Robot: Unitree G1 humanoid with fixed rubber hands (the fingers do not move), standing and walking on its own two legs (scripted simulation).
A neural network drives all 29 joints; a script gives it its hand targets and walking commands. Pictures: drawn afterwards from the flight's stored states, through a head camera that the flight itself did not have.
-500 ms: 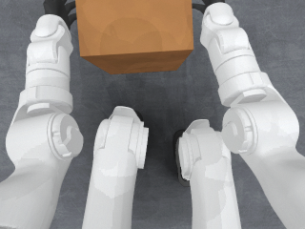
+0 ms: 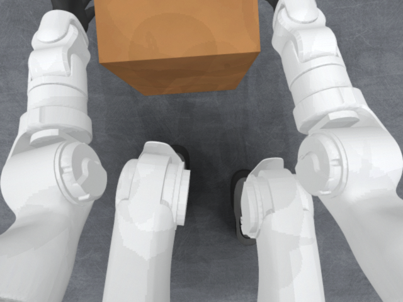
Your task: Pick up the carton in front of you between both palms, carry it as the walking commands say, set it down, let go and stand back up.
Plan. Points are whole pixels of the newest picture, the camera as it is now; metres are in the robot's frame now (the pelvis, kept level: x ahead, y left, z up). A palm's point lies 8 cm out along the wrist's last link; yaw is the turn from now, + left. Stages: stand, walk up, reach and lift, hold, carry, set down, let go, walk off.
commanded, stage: set down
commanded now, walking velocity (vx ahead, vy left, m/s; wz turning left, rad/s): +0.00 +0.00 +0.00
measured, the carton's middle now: (182, 23) +0.52 +0.12 -0.24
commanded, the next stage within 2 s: let go in 1.34 s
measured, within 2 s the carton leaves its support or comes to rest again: rests again in 0.08 s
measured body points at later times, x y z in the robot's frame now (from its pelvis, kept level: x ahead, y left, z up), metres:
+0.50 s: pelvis -0.01 +0.01 +0.01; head +0.34 +0.07 +0.28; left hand +0.50 +0.32 -0.13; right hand +0.57 -0.04 -0.13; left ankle +0.13 +0.11 -0.34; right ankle +0.09 -0.09 -0.34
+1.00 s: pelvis +0.02 +0.01 +0.13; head +0.34 +0.05 +0.45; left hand +0.49 +0.34 +0.03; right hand +0.57 -0.06 +0.02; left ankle +0.13 +0.11 -0.34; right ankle +0.09 -0.09 -0.34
